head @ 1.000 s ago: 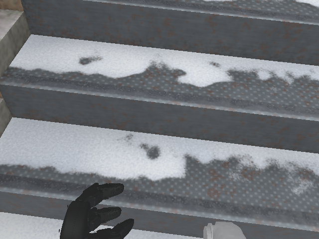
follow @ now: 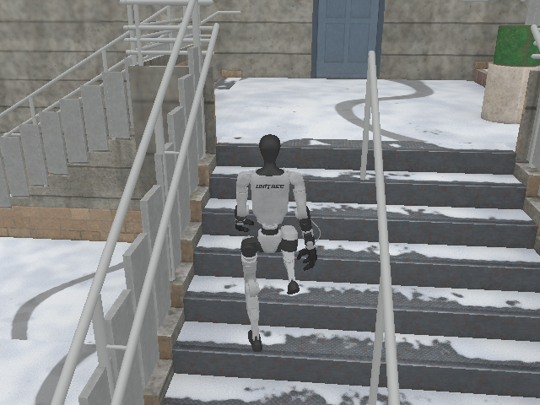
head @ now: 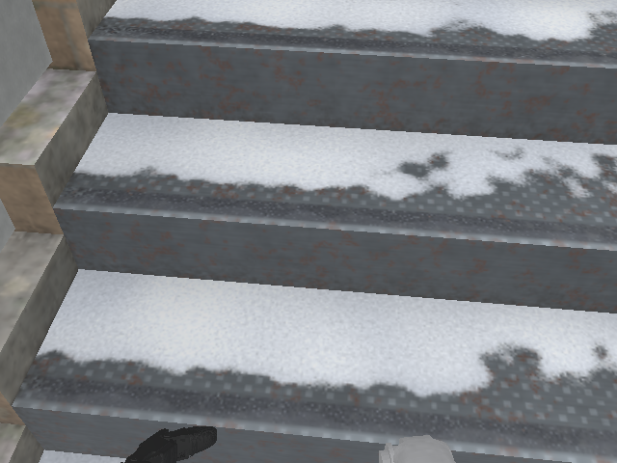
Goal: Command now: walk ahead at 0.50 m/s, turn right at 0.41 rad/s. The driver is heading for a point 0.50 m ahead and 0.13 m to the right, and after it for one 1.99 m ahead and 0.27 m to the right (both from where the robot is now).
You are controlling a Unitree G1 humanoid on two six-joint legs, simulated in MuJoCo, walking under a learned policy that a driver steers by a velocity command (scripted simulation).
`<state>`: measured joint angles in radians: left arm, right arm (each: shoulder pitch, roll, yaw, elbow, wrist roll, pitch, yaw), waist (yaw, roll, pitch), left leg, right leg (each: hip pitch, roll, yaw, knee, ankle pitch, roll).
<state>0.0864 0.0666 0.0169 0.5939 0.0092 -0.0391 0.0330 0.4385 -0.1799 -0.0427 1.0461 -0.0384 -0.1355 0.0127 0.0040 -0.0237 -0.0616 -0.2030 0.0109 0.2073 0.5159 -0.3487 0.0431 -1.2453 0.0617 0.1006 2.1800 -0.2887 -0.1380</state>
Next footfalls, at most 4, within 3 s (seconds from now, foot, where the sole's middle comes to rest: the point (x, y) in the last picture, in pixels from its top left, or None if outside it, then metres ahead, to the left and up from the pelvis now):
0.18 right None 0.29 -0.11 -0.60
0.80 left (321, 374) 0.57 0.01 -0.43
1.36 right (446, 398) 0.53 -0.20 -0.43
2.14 right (450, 378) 0.56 -0.21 -0.43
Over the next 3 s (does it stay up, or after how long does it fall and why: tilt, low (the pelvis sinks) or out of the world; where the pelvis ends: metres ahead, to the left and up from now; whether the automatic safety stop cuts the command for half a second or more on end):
stays up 0.62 -0.18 0.35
